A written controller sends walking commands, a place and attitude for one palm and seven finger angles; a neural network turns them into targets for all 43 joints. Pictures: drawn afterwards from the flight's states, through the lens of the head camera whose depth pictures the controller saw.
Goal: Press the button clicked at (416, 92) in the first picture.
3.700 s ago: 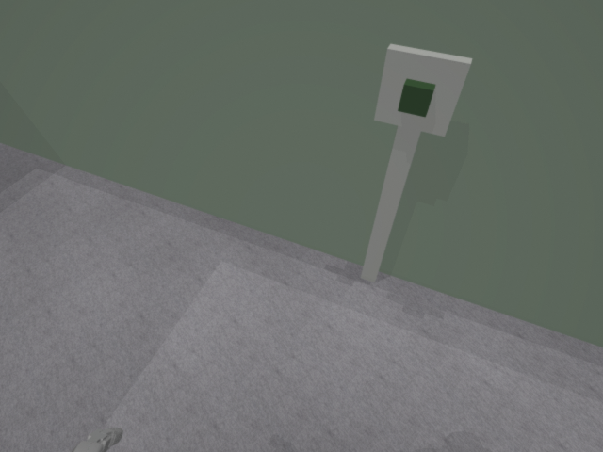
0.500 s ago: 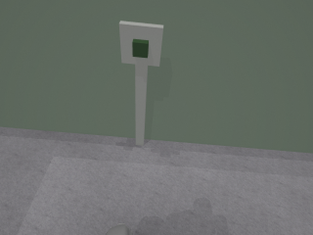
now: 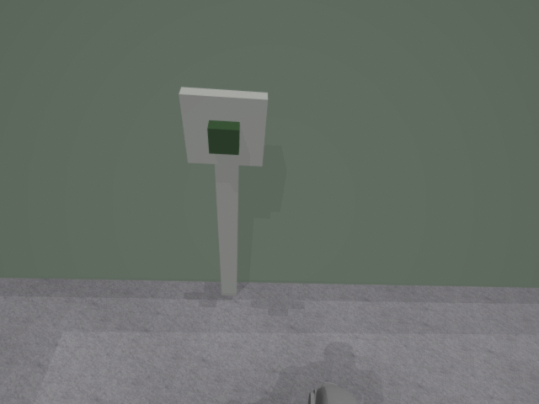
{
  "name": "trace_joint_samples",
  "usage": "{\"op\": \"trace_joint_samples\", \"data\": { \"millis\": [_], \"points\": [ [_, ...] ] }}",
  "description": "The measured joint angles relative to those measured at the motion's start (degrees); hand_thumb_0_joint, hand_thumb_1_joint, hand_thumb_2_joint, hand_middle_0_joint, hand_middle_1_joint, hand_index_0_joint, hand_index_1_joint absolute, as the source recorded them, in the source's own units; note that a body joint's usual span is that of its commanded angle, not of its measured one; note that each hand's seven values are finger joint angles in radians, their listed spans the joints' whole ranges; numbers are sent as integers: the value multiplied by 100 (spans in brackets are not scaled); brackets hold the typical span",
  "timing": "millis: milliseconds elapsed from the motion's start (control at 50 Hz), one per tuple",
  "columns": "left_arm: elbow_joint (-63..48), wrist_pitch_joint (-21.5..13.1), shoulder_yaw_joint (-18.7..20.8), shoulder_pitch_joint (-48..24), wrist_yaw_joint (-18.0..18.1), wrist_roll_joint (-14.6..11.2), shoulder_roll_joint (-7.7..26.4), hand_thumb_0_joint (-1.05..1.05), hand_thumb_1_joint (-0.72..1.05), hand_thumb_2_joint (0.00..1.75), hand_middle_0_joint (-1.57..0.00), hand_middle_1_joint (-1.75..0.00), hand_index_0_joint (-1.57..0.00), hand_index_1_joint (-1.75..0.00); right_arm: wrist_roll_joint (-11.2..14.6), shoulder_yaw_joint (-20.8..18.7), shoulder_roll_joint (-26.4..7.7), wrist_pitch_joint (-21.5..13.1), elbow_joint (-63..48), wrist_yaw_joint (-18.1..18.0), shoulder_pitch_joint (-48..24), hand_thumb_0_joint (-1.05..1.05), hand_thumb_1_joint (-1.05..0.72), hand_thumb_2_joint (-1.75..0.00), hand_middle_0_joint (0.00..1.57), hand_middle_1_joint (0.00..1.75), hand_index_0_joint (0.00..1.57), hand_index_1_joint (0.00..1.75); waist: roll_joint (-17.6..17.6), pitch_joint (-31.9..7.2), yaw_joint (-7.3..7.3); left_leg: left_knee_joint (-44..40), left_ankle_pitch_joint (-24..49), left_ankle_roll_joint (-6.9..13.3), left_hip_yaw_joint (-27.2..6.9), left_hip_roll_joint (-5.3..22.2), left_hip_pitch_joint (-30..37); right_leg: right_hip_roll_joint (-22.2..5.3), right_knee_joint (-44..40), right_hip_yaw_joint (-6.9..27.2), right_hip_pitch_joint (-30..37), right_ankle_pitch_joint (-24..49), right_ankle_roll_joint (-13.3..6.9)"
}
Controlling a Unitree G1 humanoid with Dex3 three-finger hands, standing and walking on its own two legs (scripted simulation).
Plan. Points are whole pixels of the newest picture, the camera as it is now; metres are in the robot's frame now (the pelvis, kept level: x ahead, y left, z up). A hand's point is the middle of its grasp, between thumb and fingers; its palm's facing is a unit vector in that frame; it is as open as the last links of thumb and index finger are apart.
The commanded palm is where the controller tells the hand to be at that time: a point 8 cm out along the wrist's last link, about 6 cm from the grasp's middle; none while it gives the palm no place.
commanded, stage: take the last steps up to it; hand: left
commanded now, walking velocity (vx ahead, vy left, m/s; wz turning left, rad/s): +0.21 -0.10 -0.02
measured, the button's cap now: (224, 137) +0.64 +0.12 +0.04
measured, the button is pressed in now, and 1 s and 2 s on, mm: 0 0 0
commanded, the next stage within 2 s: come to a stop and stand still in 0.10 s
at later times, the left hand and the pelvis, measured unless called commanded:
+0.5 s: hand (194, 384) +0.20 +0.13 -0.17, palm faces +0.09 -0.97 -0.23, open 7.2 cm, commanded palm none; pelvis +0.12 -0.05 -0.01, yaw +3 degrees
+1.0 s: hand out of the picture +0.05 +0.20 -0.19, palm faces +0.08 -0.98 -0.17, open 7.4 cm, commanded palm none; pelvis +0.09 +0.01 +0.00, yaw +1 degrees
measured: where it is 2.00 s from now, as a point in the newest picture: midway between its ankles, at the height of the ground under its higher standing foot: outside the picture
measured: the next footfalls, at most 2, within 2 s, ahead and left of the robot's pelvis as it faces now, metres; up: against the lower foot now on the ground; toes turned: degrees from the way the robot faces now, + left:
right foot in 0.20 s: +0.22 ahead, -0.16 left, +0.00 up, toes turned -8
left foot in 0.68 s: +0.11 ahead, +0.05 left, +0.00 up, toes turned +5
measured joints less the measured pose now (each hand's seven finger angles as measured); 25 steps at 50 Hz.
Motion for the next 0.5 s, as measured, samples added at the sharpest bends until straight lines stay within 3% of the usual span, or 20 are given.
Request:
{"op": "trace_joint_samples", "data": {
  "millis": [100,180,220,260,300,500],
  "points": [
    [5,2,-55,-255,-18,-31,-75,0,92,90,-20,-30,-19,-30,-66,-5,71,44,142,9,267,0,-91,-89,21,30,20,30,106,188,-200,62,-339,-188,3,82,256,91,-1183,-268,356,-327,-139],
    [-69,-142,-115,-422,-29,-41,-194,0,91,90,-20,-30,-19,-30,-67,-46,14,116,282,10,428,0,-91,-89,21,30,20,30,291,319,-289,597,-885,-416,-37,288,283,339,-2206,-484,977,-437,-336],
    [-106,-336,-126,-462,3,-29,-241,0,91,90,-20,-30,-19,-30,-6,-60,-20,181,367,43,438,0,-91,-89,21,30,20,30,382,372,-216,1780,-1276,-404,-183,471,-115,443,-2275,-579,1145,-142,-472],
    [-113,-440,-145,-491,77,-89,-317,0,91,90,-20,-30,-19,-30,46,-56,-100,278,371,34,274,0,-91,-89,21,30,20,30,481,451,-183,3369,-1496,-344,-622,468,-780,516,-2070,-703,1261,-515,-542],
    [-131,-452,-127,-508,183,-134,-311,-1,93,90,-20,-30,-20,-30,74,-69,-172,334,314,-9,88,0,-91,-89,21,30,20,30,498,412,-115,4175,-1417,-379,-788,425,-1308,552,-2235,-794,1497,-665,-566],
    [-248,-118,-153,-573,327,-60,-273,-1,93,90,-21,-30,-20,-30,16,-280,-709,706,-542,9,-1460,0,-91,-90,20,30,19,30,558,427,140,4100,-915,-679,-939,233,-2639,446,-2703,-839,1775,-483,-487]
  ]
}}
